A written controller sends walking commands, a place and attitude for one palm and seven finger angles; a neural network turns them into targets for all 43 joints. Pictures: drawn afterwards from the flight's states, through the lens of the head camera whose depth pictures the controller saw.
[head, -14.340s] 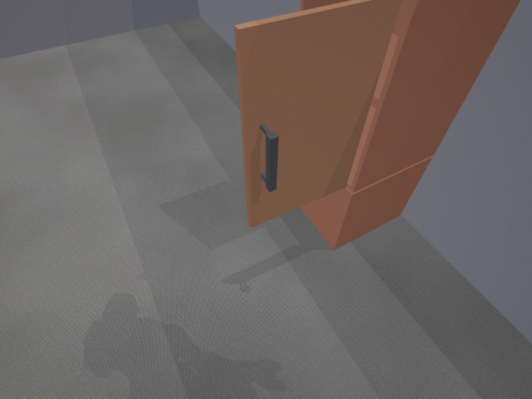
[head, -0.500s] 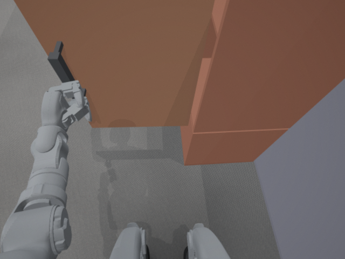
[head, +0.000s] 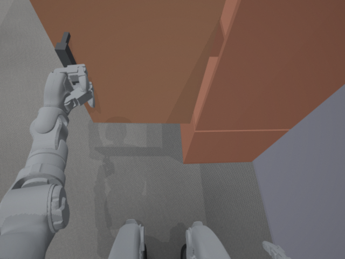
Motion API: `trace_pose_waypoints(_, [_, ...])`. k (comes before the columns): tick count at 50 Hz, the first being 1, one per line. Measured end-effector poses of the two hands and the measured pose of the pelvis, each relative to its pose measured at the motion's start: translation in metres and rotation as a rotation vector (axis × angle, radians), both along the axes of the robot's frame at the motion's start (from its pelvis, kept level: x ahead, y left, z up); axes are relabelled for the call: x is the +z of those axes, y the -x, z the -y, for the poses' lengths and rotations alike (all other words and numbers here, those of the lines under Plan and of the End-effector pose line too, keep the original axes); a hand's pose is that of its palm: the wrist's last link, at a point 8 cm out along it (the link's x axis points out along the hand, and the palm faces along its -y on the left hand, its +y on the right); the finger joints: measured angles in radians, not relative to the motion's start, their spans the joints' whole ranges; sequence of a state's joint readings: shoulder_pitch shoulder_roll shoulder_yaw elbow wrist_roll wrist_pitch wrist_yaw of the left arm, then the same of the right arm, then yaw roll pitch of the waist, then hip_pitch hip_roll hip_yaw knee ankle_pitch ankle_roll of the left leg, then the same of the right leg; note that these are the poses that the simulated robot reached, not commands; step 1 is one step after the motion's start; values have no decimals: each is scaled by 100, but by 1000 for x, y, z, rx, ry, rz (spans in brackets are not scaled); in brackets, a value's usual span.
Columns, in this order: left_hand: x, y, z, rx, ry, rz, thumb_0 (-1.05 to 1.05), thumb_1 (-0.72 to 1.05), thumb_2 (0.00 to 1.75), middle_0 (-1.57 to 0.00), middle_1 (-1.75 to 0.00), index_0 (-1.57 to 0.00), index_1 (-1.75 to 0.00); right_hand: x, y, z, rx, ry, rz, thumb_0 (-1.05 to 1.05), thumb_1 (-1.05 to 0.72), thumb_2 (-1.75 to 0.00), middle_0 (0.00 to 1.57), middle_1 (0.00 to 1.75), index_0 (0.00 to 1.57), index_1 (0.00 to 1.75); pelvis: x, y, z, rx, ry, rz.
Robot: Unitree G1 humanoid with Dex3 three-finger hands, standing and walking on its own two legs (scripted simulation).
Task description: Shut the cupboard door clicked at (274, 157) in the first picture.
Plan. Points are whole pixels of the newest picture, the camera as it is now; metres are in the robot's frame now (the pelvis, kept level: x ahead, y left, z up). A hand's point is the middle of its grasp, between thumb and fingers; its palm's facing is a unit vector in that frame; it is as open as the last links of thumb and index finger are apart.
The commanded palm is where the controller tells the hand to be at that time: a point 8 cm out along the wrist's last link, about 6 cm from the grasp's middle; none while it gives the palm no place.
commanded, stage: push the door shut along its arc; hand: left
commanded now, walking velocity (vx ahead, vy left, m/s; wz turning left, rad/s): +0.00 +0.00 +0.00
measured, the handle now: (77, 70) +0.55 +0.22 +0.06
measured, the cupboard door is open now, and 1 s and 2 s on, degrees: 88 73 67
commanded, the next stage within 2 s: pull the fist back off the door in 1.00 s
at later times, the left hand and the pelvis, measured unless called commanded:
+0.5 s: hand (103, 72) +0.53 +0.15 +0.07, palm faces -0.20 -0.98 -0.03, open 3.1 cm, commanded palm +0.54 +0.19 +0.06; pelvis -0.01 +0.00 -0.02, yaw -1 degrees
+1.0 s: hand (115, 55) +0.59 +0.13 +0.06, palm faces -0.30 -0.95 -0.03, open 3.1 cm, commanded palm +0.61 +0.15 +0.06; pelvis -0.01 +0.01 -0.04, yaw -3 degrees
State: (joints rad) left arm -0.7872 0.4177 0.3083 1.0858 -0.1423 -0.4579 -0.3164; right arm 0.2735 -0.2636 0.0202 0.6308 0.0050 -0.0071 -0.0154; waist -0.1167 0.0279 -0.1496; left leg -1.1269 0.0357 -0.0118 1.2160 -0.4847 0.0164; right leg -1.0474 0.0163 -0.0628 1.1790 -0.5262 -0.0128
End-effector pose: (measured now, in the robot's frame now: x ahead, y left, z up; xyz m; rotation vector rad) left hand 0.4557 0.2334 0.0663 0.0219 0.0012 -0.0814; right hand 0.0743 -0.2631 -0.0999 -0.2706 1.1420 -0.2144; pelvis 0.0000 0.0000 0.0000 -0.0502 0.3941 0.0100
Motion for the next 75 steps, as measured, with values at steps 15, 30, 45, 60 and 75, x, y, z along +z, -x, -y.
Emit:
trace_pose_waypoints(15, [0, -38, 4, -52, -13, -30, 2, 90, 90, -131, -150, -132, -150, -11, 70, -2, -74, -1, -185, 0, -91, -90, 20, 30, 20, 30, -10, 5, -2, -3, 13, -49])
trace_pose_waypoints(30, [3, -80, 26, -129, -8, -44, 2, 90, 90, -130, -150, -130, -150, -6, 103, -3, -137, 30, -224, 0, -91, -90, 20, 30, 20, 30, -19, 8, -4, -20, 29, -92])
trace_pose_waypoints(45, [1, -120, 42, -206, -13, -61, 2, 90, 90, -130, -150, -130, -150, -16, 118, -15, -177, 37, -258, 0, -91, -90, 20, 30, 20, 30, -33, 8, -7, -34, 40, -148])
trace_pose_waypoints(60, [-4, -145, 50, -67, 86, -57, 2, 85, 93, -130, -150, -130, -150, -15, 136, -26, -157, 26, -345, 0, -91, -90, 20, 30, 20, 30, -40, 5, -8, -34, 52, -198])
trace_pose_waypoints(75, [0, -106, 57, 106, -7, -50, 2, 89, 91, -130, -150, -130, -150, -3, 120, -35, -167, -114, -317, 0, -91, -90, 20, 30, 20, 30, -8, -9, 0, -39, 17, -119])
